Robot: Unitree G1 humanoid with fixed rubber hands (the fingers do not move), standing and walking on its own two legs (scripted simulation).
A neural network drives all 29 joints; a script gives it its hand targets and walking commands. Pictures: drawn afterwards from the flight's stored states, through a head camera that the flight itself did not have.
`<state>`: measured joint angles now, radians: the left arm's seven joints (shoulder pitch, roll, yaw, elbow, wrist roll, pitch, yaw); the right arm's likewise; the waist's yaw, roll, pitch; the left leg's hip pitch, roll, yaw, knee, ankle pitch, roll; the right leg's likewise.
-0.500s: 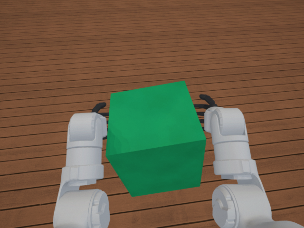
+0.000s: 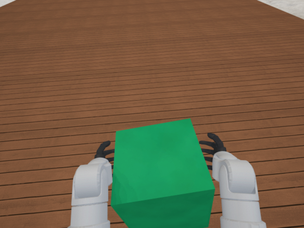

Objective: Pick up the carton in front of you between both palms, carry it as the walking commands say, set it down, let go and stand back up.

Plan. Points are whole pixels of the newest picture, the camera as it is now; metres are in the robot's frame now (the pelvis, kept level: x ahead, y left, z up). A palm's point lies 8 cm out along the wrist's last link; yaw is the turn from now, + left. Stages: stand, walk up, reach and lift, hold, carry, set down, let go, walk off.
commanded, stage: carry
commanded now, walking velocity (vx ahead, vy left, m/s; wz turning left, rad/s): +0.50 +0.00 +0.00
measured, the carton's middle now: (162, 179) +0.27 -0.01 -0.01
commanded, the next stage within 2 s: none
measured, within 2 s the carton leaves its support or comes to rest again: neither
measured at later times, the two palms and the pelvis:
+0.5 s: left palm (104, 95) +0.58 +0.19 +0.07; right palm (182, 91) +0.57 -0.10 +0.08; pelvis +0.30 +0.06 +0.00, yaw -3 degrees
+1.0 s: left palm (122, 60) +0.87 +0.16 +0.07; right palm (181, 57) +0.88 -0.14 +0.06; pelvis +0.59 +0.01 +0.00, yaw +0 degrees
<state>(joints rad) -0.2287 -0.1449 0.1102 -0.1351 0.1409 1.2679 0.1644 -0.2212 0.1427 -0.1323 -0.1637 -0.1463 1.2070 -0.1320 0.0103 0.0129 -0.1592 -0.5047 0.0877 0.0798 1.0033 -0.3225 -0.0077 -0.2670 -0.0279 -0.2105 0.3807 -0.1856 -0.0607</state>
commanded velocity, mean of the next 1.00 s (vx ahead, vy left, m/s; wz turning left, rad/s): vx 0.34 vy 0.00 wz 0.00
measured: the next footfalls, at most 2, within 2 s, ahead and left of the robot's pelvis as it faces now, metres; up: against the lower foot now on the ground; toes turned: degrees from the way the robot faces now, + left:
left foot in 0.28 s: +0.36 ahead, +0.15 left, +0.00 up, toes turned +10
right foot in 0.78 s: +0.66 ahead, -0.08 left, +0.00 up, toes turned -8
